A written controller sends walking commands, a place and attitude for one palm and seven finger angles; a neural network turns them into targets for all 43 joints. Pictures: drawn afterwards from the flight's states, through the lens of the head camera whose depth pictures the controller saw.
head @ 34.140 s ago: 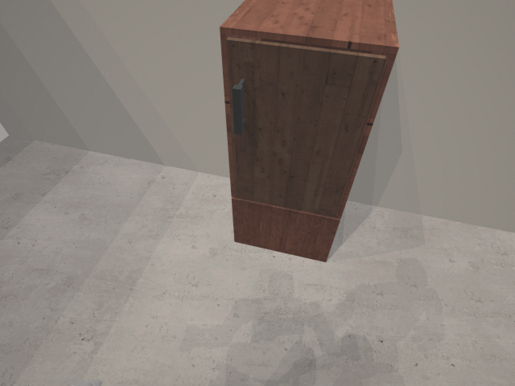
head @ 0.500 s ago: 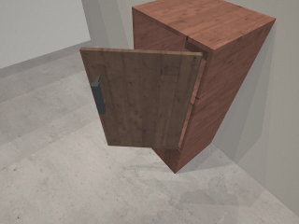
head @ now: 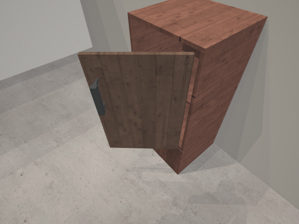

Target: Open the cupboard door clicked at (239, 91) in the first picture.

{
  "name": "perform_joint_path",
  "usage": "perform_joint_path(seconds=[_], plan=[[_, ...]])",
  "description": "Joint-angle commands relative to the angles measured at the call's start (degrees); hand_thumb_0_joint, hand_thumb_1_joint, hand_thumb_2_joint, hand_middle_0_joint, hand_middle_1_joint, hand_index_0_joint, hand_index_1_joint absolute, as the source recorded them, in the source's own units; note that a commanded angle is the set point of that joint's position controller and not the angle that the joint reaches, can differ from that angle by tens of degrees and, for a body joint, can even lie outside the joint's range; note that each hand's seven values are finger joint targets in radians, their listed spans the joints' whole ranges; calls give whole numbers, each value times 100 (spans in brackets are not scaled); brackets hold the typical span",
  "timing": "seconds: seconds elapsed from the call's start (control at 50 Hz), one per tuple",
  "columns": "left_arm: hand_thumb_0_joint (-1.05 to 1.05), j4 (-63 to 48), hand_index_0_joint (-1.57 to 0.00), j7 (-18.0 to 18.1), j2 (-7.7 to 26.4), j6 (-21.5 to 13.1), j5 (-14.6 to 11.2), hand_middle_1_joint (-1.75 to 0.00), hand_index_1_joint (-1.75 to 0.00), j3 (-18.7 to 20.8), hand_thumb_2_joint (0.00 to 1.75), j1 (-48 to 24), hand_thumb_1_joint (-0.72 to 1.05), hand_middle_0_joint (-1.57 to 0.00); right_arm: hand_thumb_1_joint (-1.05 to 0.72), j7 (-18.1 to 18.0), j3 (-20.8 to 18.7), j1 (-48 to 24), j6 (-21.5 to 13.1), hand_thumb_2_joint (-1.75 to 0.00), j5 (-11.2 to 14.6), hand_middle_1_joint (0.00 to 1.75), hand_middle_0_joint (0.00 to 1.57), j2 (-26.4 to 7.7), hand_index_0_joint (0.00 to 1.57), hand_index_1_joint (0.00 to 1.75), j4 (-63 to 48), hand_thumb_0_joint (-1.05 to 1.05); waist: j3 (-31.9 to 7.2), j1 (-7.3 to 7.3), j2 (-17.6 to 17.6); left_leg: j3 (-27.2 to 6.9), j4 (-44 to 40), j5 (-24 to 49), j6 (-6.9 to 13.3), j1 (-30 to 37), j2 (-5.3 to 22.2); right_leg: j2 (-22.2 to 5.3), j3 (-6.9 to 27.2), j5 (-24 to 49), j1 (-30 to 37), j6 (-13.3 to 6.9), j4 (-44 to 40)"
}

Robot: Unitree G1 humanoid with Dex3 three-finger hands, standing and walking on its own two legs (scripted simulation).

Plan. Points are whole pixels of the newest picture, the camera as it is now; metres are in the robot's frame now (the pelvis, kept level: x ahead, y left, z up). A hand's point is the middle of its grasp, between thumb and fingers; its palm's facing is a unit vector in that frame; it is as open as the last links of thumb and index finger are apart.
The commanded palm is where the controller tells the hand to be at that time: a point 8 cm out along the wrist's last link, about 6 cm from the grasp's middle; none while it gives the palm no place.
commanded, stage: come to a stop and stand still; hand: left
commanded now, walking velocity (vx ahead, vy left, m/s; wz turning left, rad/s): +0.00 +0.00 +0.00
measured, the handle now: (99, 97) +0.56 +0.24 +0.00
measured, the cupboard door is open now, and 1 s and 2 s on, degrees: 48 48 48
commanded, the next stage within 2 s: look again from close up in 0.14 s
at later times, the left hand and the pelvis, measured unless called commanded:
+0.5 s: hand out of the picture +0.00 +0.14 -0.17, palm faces +0.03 -0.98 -0.18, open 7.3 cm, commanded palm none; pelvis +0.01 -0.02 +0.00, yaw +0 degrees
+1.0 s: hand (90, 205) +0.18 +0.18 -0.04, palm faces +0.24 -0.96 -0.14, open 7.5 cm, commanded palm +0.12 +0.21 -0.06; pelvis +0.00 -0.01 -0.01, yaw +3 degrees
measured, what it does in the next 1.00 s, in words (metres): stands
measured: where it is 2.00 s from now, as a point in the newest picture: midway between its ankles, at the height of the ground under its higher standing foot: outside the picture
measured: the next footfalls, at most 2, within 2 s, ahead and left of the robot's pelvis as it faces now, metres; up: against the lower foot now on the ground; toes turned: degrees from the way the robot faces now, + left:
none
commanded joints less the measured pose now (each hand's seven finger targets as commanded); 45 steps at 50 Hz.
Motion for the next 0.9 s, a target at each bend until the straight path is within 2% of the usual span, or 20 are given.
perform_joint_path(seconds=[0.0, 0.1, 0.16, 0.22, 0.4, 0.46, 0.48, 0.66, 0.76, 0.78, 0.8, 0.82, 0.84, 0.86, 0.88], plan=[[0, -126, -20, 63, 603, -93, -30, -30, -30, 101, 90, 248, 90, -20, -90, -57, -105, 353, -68, -90, 23, 30, 20, -416, 20, 30, -50, 0, 374, -17, -246, -693, -644, 115, 27, -658, 662, -558, 771, -90, 172, -190, -634], [0, -63, -20, 69, 560, -84, -34, -30, -30, 105, 90, 266, 90, -20, -90, -74, -109, 432, -69, -90, 25, 30, 20, -322, 20, 30, 86, 0, 404, 1, -92, -681, -651, 123, 14, -701, 680, -540, 738, -57, 198, -192, -626], [0, -45, -20, 75, 527, -88, -30, -30, -30, 108, 90, 274, 90, -20, -90, -84, -112, 451, -62, -90, 29, 30, 20, -281, 20, 30, 129, 0, 408, -4, -212, -670, -609, 187, 10, -666, 679, -540, 747, 55, 214, -194, -637], [0, -35, -20, 75, 505, -88, -34, -30, -30, 110, 90, 293, 90, -20, -90, -88, -118, 483, -62, -90, 25, 30, 20, -251, 20, 30, 164, 0, 381, -3, -121, -648, -612, 196, 4, -633, 677, -548, 762, 33, 198, -205, -653], [0, -1, -20, 88, 479, -106, -24, -30, -30, 124, 90, 339, 90, -20, -90, -119, -136, 444, -82, -90, 35, 30, 20, -221, 20, 30, 190, 0, 230, -5, -133, -616, -542, 559, -13, -465, 721, -550, 725, 696, 354, -203, -556], [0, 4, -20, 89, 465, -99, -21, -30, -30, 118, 90, 316, 90, -20, -90, -126, -135, 418, -66, -90, 36, 30, 20, -225, 20, 30, 198, 0, 365, -13, -192, -622, -553, 524, -23, -499, 722, -542, 714, 690, 297, -202, -581], [0, 1, -20, 90, 456, -97, -18, -30, -30, 125, 90, 337, 90, -20, -90, -127, -142, 390, -64, -90, 29, 30, 20, -219, 20, 30, 200, 0, 366, -5, -102, -608, -555, 508, -29, -477, 717, -545, 717, 633, 275, -201, -605], [0, -10, -20, 88, 490, -104, -11, -30, -30, 139, 90, 325, 90, -20, -90, -129, -158, 339, -42, -90, 25, 30, 20, -215, 20, 30, 193, 0, 385, -21, -252, -579, -522, 433, -52, -435, 694, -556, 758, 556, 255, -198, -728], [0, -36, -20, 84, 500, -104, -15, -30, -30, 142, 90, 349, 90, -20, -90, -130, -162, 331, -49, -90, 25, 30, 20, -229, 20, 30, 191, 0, 334, -8, -162, -574, -527, 478, -50, -403, 696, -550, 765, 570, 293, -195, -744], [0, 216, -20, 316, 747, -196, 42, -30, -30, 206, 90, 895, 90, -20, -90, -84, -247, -372, -104, -90, 97, 30, 20, -491, 20, 30, -177, 0, 147, 275, -509, -264, 798, 531, -221, -843, 744, -898, 1063, 3800, 562, 178, -457], [0, -8457, -20, 187, 1674, -1457, -1235, -32, -32, 344, 89, -3413, 88, -20, -90, -338, -309, -262, -1020, -90, 285, 30, 20, -1675, 20, 30, -2310, 0, -2656, -521, 768, -517, -46, 1205, -4, 447, 114, -404, 898, 2326, 1138, -35, -47], [0, -7202, -20, 544, 1447, -1142, -758, -33, -33, 535, 88, -1361, 85, -20, -90, -504, -237, -820, -1449, -90, 262, 30, 20, -1119, 20, 30, -2074, 0, -2583, -21, 1498, -392, -64, 1676, 4, 311, 164, -60, 653, 1153, 1038, -207, 116], [0, -6143, -21, 731, 436, -339, -841, -34, -34, 49, 87, 128, 83, -21, -90, -451, -331, -735, -1582, -90, 397, 30, 20, -907, 20, 30, -2106, 0, -1407, -112, 1170, -606, -80, 1405, -132, -321, 258, -43, 430, 474, 410, -136, 53], [0, -5941, -21, 600, -278, -194, -975, -36, -36, -424, 86, 188, 81, -21, -90, -459, -298, -619, -1643, -90, 463, 30, 20, -962, 20, 30, -1950, 0, -419, -213, 164, -646, -7, 971, -69, -648, 285, 15, 233, 307, -81, -34, -86], [0, -6415, -21, 494, -102, -483, -1158, -37, -37, -415, 85, -181, 78, -21, -90, -470, -341, -777, -1797, -90, 481, 30, 20, -1204, 20, 30, -2258, 0, 61, -321, -533, -794, 194, 491, 35, -898, 247, -1, 220, -99, -571, 68, -153]])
